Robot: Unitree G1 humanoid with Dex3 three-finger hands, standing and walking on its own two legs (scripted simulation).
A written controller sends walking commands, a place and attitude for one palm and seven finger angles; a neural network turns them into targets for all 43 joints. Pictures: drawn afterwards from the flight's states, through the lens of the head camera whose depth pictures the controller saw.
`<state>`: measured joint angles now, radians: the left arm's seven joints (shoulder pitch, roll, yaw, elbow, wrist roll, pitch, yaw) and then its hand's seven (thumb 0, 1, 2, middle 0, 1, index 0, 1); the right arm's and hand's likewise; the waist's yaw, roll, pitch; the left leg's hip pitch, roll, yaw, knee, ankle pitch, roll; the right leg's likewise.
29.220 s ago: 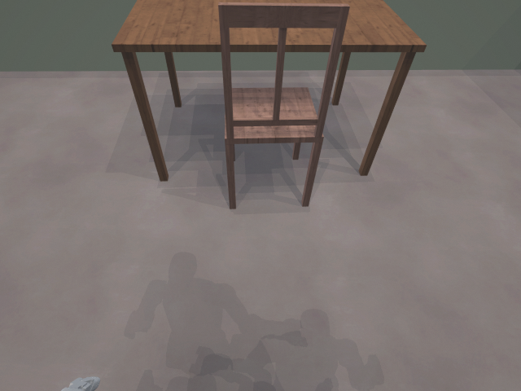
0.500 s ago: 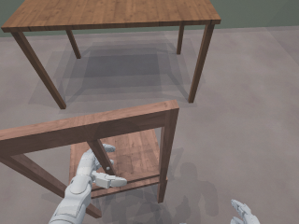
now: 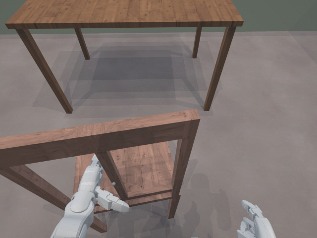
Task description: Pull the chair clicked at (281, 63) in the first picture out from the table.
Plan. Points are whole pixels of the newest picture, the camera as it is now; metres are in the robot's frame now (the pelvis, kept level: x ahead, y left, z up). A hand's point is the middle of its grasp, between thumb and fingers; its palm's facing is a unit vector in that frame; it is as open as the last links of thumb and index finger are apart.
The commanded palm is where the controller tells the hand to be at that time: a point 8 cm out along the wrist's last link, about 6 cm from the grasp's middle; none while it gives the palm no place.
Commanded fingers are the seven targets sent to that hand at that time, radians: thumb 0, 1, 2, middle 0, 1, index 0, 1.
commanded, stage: draw the fingers out of the gap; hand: left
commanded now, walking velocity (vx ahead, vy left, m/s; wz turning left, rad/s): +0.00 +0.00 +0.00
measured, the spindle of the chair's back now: (115, 177) +0.28 +0.12 -0.03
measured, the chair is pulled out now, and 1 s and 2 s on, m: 0.60 0.60 0.60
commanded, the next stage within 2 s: draw the hand back to the body in 0.70 s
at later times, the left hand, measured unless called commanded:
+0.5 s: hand (108, 221) +0.18 +0.12 -0.04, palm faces -0.04 -0.99 -0.15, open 17.5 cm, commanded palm +0.16 +0.17 -0.02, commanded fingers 0.00 -0.55 0.20 0.00 0.00 0.00 0.00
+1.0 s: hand (95, 231) +0.15 +0.13 +0.02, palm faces +0.10 -0.99 -0.01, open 17.5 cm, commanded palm +0.11 +0.19 +0.02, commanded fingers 0.00 -0.55 0.20 0.00 0.00 0.00 0.00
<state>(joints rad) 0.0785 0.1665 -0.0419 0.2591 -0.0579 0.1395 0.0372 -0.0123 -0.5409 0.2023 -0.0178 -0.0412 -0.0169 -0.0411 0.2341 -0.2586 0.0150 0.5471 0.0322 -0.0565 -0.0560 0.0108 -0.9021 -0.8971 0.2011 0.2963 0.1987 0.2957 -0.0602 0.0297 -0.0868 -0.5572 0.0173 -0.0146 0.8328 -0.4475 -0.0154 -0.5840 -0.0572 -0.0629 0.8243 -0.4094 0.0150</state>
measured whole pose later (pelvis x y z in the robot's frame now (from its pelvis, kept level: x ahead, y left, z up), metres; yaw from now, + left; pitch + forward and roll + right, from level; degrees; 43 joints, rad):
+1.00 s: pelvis -0.01 +0.00 -0.03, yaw +1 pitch +12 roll -1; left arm 0.73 0.15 -0.07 -0.35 -0.15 -0.19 0.01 -0.01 -0.54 0.20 -0.01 0.00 -0.01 0.00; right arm 0.24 -0.21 -0.02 0.49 0.04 -0.13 -0.07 0.01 -0.90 -0.90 0.20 0.30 0.20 0.30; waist -0.01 0.03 -0.16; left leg -0.74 0.02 -0.06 1.07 -0.54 -0.03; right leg -0.74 -0.06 -0.09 1.03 -0.50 0.00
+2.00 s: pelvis +0.02 -0.02 +0.03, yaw +1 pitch -3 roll +0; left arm 0.62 0.44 0.16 -0.38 -0.05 0.14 0.12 0.00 0.55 0.73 -0.22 -0.25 -0.42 -0.31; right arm 0.16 -0.23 0.04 0.65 0.03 -0.20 -0.10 0.01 -0.90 -0.90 0.20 0.30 0.20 0.30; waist 0.07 0.09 0.05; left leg -0.12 0.04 -0.04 0.51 -0.34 -0.04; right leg -0.14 -0.03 -0.10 0.52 -0.32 0.00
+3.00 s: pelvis -0.06 -0.01 +0.03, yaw +1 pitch -1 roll -1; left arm 0.59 0.54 0.50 -0.63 -0.07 -0.17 0.18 0.01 0.88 0.90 -0.22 -0.30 -0.29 -0.32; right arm 0.14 -0.20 -0.02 0.61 0.03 -0.09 -0.09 0.01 -0.90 -0.90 0.20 0.30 0.20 0.30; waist 0.03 0.01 0.10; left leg -0.31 0.04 -0.04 0.57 -0.25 -0.04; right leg -0.31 -0.03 -0.10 0.53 -0.20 -0.01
